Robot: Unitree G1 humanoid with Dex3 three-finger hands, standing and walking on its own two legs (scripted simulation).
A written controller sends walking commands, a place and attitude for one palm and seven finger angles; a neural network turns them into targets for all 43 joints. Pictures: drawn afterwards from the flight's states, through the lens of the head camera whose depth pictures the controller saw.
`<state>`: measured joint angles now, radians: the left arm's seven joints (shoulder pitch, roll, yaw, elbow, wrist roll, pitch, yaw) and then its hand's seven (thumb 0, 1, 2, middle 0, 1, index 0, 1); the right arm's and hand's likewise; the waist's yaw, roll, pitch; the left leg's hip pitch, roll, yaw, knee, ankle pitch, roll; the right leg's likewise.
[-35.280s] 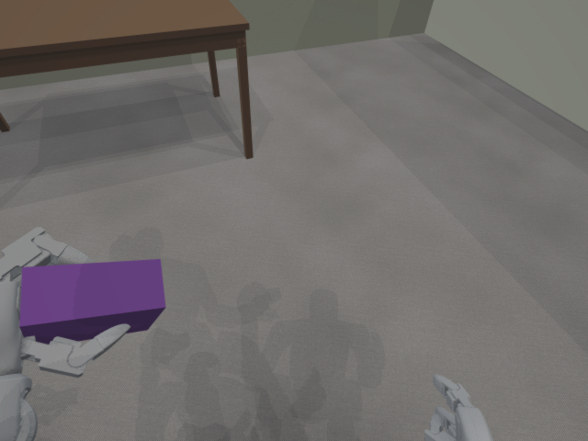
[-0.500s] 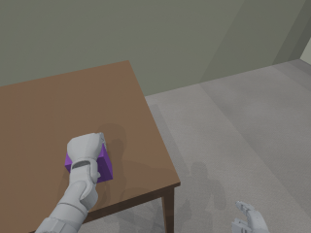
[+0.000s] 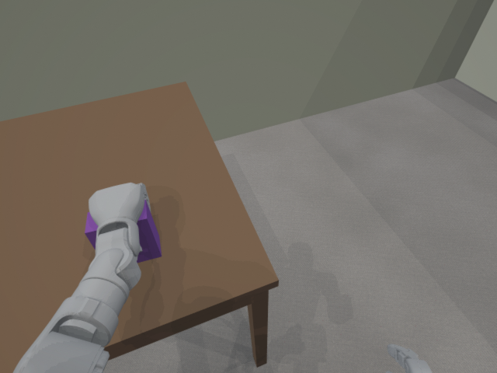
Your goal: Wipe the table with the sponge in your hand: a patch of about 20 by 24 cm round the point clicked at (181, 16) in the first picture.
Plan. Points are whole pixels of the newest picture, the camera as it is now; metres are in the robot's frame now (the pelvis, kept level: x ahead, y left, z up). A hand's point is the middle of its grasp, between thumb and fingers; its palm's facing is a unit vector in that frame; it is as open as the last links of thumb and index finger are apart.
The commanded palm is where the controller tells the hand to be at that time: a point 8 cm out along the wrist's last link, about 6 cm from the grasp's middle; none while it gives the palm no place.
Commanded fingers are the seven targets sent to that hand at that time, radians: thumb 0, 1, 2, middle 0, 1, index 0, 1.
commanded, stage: wipe forward along the middle lane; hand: left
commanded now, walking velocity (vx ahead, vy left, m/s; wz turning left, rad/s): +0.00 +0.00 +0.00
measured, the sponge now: (129, 241) +0.35 +0.26 -0.02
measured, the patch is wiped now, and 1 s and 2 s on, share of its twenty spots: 1.00 1.00 1.00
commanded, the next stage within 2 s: slide back across to the first lane in 0.70 s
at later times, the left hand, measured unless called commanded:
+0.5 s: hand (124, 202) +0.41 +0.28 +0.03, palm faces -0.11 -0.01 -0.99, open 9.4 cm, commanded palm +0.40 +0.27 +0.07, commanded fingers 0.00 0.10 1.30 -1.20 -1.60 -1.20 -1.60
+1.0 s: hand (121, 189) +0.44 +0.30 +0.03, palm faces -0.09 -0.02 -1.00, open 9.4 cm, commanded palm +0.42 +0.30 +0.08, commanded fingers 0.00 0.10 1.30 -1.20 -1.60 -1.20 -1.60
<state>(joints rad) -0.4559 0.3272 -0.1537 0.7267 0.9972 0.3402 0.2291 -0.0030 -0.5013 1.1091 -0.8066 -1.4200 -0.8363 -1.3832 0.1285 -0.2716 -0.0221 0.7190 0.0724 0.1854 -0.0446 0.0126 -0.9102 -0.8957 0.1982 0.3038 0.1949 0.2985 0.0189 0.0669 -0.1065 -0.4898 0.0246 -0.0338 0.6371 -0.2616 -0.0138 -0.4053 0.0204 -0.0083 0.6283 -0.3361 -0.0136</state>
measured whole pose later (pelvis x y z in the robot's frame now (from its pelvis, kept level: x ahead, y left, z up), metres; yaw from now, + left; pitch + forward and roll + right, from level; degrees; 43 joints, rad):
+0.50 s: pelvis +0.01 +0.01 +0.00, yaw +0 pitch +11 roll -1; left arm -0.64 0.39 -0.11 0.95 1.02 0.26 0.25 0.01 -0.51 1.11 -0.81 -1.41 -0.84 -1.38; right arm 0.17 -0.27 -0.03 0.74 0.07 0.18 -0.03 0.01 -0.91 -0.90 0.20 0.30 0.20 0.30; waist -0.01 0.06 -0.12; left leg -0.58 0.02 -0.03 0.67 -0.28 0.00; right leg -0.48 0.02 -0.01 0.63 -0.34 0.00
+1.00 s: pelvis +0.01 +0.02 +0.00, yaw -1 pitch +13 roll -2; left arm -0.72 0.45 -0.04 1.04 1.03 0.23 0.26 0.01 -0.51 1.12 -0.80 -1.42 -0.83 -1.39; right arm 0.24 -0.26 -0.04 0.76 0.06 0.19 0.00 0.01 -0.91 -0.90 0.20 0.30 0.20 0.30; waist -0.05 0.05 -0.13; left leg -0.63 0.03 -0.02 0.69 -0.29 0.01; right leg -0.52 0.02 0.01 0.63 -0.33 0.01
